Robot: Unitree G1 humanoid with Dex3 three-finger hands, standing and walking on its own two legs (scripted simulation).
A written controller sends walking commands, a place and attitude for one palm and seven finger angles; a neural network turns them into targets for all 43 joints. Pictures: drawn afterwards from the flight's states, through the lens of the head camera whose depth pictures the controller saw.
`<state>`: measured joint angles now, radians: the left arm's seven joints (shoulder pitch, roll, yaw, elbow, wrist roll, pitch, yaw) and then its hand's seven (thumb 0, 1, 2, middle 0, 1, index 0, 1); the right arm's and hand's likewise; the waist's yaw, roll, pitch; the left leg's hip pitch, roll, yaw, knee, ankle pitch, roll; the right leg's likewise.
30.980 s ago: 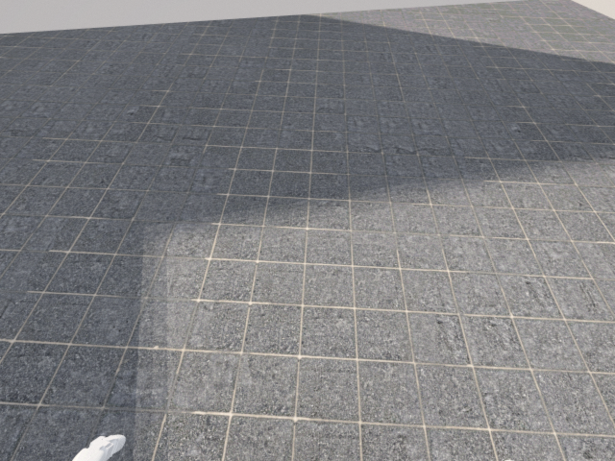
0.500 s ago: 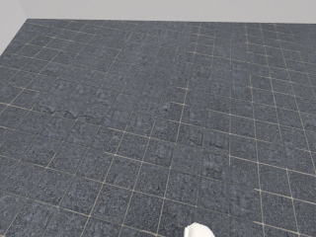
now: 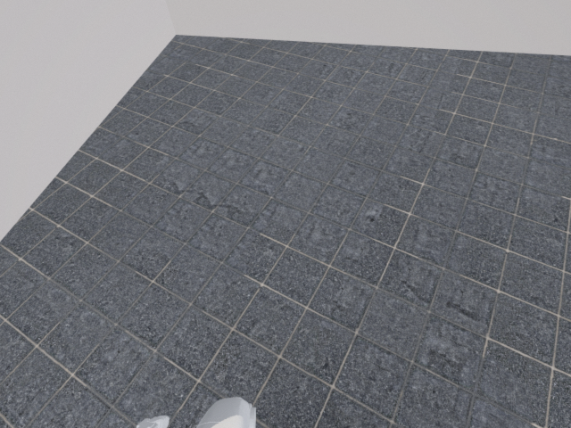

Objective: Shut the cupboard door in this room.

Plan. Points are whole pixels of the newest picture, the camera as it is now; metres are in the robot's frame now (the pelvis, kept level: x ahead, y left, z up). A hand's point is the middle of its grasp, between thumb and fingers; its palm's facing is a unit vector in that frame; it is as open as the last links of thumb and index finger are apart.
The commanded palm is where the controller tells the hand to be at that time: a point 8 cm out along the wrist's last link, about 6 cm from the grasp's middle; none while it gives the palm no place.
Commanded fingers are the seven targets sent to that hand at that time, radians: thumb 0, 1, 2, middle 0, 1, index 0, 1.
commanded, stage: walk to a spot facing it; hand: left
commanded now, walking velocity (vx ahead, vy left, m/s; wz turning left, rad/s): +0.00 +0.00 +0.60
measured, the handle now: out of the picture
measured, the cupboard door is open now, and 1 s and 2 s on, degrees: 77 77 77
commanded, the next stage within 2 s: none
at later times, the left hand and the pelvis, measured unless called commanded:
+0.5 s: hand out of the picture +0.05 +0.29 -0.17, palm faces +0.30 -0.92 -0.24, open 7.4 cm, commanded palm none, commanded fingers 0.00 0.90 0.90 -0.20 -0.30 -0.20 -0.30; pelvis +0.01 +0.05 +0.00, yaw +16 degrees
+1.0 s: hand out of the picture -0.01 +0.20 -0.14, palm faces +0.54 -0.79 -0.30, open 7.4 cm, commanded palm none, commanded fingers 0.00 0.90 0.90 -0.20 -0.30 -0.20 -0.30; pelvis +0.02 -0.02 +0.00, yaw +36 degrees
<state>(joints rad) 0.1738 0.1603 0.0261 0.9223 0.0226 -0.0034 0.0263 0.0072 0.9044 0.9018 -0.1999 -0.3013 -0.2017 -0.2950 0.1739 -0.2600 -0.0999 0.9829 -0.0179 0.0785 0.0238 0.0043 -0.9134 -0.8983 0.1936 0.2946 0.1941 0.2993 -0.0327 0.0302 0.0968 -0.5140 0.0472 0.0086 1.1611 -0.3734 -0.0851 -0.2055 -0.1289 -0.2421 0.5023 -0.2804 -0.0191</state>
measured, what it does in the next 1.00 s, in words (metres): steps on the spot, turning left: left foot, then right foot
